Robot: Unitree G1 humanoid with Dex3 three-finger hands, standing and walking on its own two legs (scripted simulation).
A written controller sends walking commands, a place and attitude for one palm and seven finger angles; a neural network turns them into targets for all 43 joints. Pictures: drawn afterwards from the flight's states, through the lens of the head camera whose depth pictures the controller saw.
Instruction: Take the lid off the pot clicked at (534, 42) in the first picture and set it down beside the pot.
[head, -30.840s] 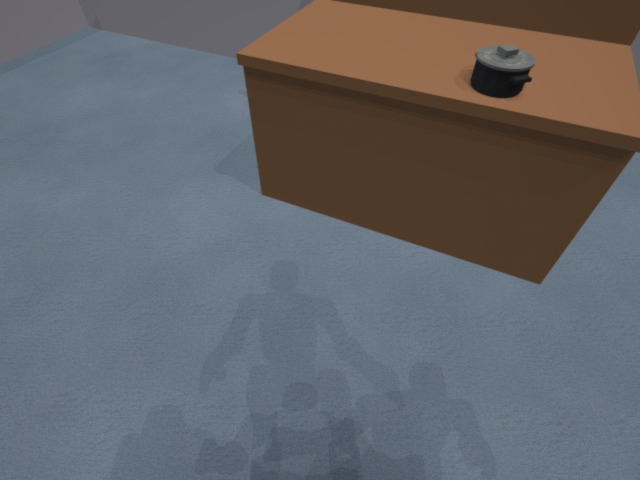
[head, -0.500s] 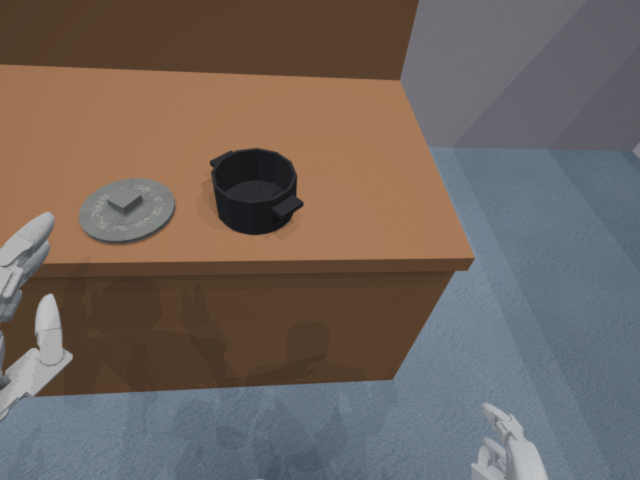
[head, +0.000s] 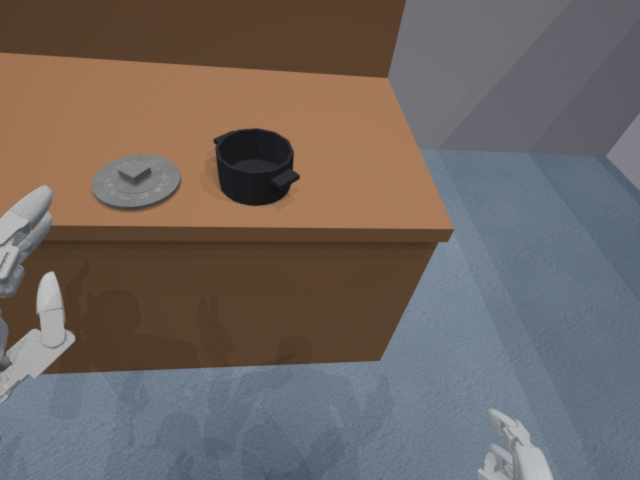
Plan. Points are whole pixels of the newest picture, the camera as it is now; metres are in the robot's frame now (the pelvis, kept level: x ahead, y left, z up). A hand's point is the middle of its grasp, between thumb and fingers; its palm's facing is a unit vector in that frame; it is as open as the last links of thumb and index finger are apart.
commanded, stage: stop stepping back and stand still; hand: left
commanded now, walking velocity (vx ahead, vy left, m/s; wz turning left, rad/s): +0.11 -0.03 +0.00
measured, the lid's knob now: (134, 171) +0.66 +0.38 -0.03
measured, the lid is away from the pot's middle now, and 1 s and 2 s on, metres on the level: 0.24 0.24 0.24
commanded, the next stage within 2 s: let the arm hang, fingers relaxed in 0.74 s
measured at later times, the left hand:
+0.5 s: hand out of the picture +0.10 +0.26 +0.15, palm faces +0.38 -0.87 -0.30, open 7.4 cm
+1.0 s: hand out of the picture +0.05 +0.26 -0.10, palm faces +0.16 -0.95 -0.27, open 7.4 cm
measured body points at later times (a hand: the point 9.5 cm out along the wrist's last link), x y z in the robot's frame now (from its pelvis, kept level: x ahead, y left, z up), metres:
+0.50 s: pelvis -0.11 +0.01 +0.00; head -0.14 +0.04 +0.45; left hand +0.07 +0.31 +0.17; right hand +0.03 -0.24 -0.06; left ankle -0.11 +0.12 -0.73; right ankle -0.07 -0.13 -0.71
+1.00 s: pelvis -0.12 +0.04 -0.02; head -0.14 +0.05 +0.43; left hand +0.04 +0.31 -0.08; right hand -0.02 -0.21 -0.13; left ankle -0.12 +0.16 -0.72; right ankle -0.10 -0.08 -0.70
